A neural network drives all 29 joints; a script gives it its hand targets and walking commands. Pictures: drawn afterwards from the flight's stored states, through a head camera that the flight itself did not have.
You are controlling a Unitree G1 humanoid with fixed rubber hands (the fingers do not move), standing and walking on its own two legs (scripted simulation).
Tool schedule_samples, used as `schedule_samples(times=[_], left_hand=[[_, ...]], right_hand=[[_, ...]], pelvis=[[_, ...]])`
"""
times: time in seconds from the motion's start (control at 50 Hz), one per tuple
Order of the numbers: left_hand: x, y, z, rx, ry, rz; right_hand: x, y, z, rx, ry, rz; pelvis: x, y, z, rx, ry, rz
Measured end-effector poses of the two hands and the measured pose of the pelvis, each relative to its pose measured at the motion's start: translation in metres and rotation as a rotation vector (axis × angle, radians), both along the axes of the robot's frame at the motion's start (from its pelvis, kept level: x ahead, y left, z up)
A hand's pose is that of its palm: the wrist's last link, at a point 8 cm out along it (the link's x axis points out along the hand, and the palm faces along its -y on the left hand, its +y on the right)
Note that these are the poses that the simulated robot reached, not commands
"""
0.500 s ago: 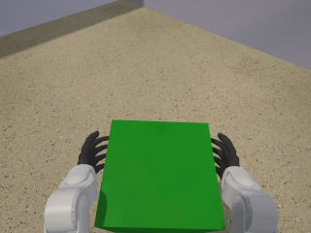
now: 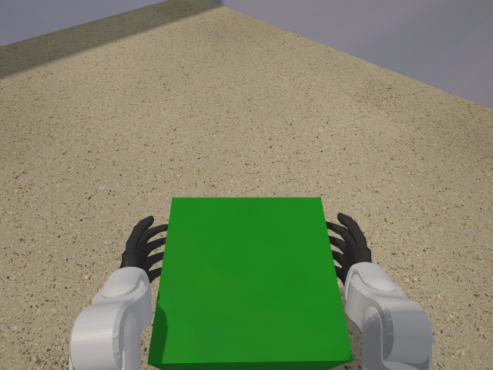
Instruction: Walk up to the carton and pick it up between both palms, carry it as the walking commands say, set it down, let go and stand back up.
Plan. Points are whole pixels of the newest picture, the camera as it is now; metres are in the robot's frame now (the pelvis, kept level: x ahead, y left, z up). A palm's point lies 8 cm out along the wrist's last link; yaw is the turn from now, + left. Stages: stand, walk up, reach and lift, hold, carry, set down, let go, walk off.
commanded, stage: carry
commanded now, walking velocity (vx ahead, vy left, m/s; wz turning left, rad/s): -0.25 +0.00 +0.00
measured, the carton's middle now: (246, 295) +0.23 +0.00 +0.01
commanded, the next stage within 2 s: none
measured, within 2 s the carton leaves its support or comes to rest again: neither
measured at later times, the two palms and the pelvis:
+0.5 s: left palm out of the picture +0.04 +0.11 +0.11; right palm out of the picture +0.02 -0.19 +0.09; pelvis -0.20 -0.02 +0.01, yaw -3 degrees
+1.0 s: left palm out of the picture -0.17 +0.14 +0.10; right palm out of the picture -0.17 -0.16 +0.09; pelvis -0.41 +0.00 +0.00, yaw -2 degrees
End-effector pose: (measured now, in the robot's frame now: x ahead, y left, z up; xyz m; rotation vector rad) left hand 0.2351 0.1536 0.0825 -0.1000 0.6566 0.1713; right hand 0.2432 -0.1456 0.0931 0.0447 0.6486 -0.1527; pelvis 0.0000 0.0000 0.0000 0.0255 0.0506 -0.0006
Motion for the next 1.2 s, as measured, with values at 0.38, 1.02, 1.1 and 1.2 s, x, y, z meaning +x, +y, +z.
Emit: schedule_samples(times=[0.38,1.02,1.1,1.2], left_hand=[[-0.145,-0.045,0.013,0.087,0.014,-0.091],[-0.409,-0.015,0.018,0.053,-0.048,-0.047],[-0.446,-0.033,0.011,0.080,0.015,-0.092],[-0.487,-0.035,0.020,0.081,-0.005,-0.094]], right_hand=[[-0.173,-0.044,-0.013,0.076,0.015,-0.095],[-0.427,-0.016,-0.002,0.039,-0.048,-0.051],[-0.475,-0.033,-0.013,0.072,0.015,-0.100],[-0.516,-0.035,-0.004,0.077,-0.005,-0.105]], pelvis=[[-0.153,-0.019,0.004,-0.010,-0.006,-0.045],[-0.418,-0.002,-0.003,-0.035,0.024,-0.033],[-0.453,-0.008,0.004,-0.018,0.003,-0.048],[-0.494,-0.008,0.009,0.009,-0.006,-0.061]])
